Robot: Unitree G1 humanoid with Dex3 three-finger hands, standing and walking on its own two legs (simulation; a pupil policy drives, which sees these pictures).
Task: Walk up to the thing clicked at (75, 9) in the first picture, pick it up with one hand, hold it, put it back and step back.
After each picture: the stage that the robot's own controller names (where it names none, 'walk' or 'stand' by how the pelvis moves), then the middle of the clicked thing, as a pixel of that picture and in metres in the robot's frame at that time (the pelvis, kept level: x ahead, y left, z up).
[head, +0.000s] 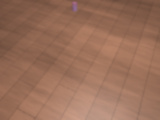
stand; (74, 6) +2.10 +0.08 -0.72
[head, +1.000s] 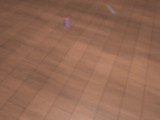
walk; (66, 22) +1.98 +0.12 -0.71
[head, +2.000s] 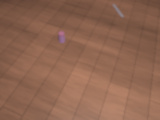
walk; (61, 37) +1.31 +0.14 -0.71
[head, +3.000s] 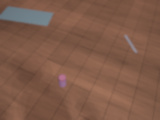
walk; (62, 80) +0.82 +0.13 -0.72
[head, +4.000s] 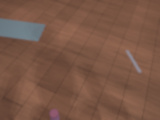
walk; (54, 115) +0.48 +0.17 -0.71
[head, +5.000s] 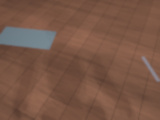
stand; out of the picture +0.38 +0.13 -0.71
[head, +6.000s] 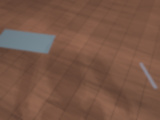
stand; out of the picture +0.35 +0.15 -0.72
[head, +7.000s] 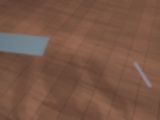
stand; out of the picture +0.35 +0.16 -0.72
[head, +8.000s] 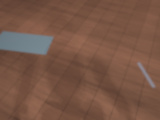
stand; out of the picture +0.35 +0.16 -0.73
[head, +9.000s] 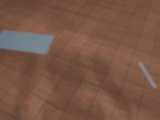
stand; out of the picture +0.34 +0.16 -0.73
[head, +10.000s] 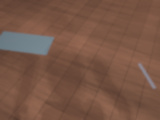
go down; out of the picture +0.35 +0.16 -0.73
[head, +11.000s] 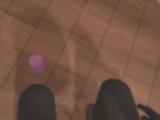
go down; (37, 63) +0.44 +0.15 -0.36
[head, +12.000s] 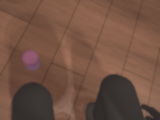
approach; (31, 61) +0.45 +0.17 -0.32
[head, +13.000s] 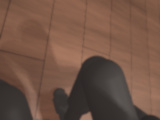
close in; out of the picture +0.44 +0.21 -0.23
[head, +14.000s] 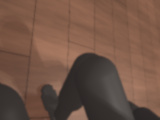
close; out of the picture +0.44 +0.23 -0.23
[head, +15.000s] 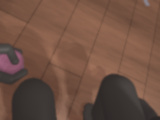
lift; (12, 67) +0.36 +0.23 -0.11
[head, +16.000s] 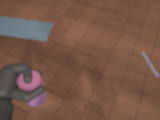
hold; (33, 89) +0.32 +0.16 +0.04
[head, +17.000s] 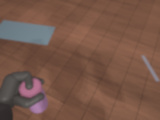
hold; (34, 96) +0.31 +0.17 +0.00
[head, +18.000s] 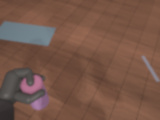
hold; (36, 93) +0.32 +0.17 +0.00
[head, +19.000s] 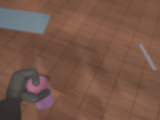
crouch; (41, 93) +0.32 +0.15 -0.04
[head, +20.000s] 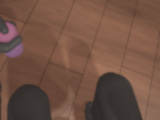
lower; (9, 41) +0.47 +0.19 -0.10
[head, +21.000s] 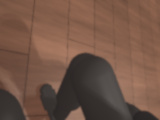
lower; out of the picture +0.45 +0.25 -0.24
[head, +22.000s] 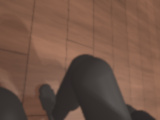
lower; out of the picture +0.44 +0.25 -0.25
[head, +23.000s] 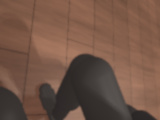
lower; out of the picture +0.45 +0.25 -0.25
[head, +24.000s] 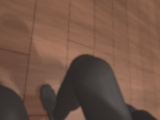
lower; out of the picture +0.44 +0.25 -0.25
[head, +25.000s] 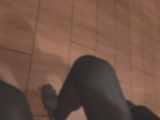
loosen; out of the picture +0.43 +0.23 -0.25
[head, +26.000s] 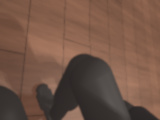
withdraw; out of the picture +0.42 +0.24 -0.25
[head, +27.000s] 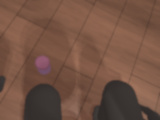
walk; (43, 65) +0.45 +0.16 -0.35
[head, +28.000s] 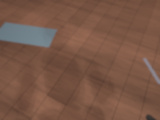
stand; out of the picture +0.36 +0.12 -0.66
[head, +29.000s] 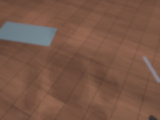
stand; out of the picture +0.37 +0.14 -0.67
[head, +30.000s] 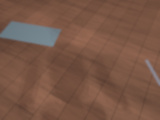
stand; out of the picture +0.38 +0.14 -0.69
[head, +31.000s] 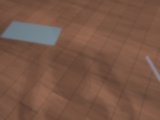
walk; out of the picture +0.39 +0.14 -0.72
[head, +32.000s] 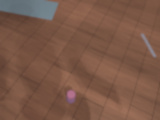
walk; (70, 96) +0.51 +0.03 -0.70
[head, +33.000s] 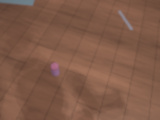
walk; (55, 69) +0.73 +0.20 -0.69
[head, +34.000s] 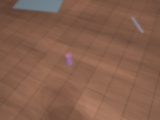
stand; (68, 59) +1.03 +0.17 -0.70
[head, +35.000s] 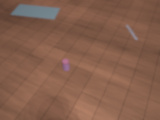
stand; (65, 64) +1.04 +0.17 -0.72
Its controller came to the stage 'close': yes
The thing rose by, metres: 0.71
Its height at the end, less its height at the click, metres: +0.00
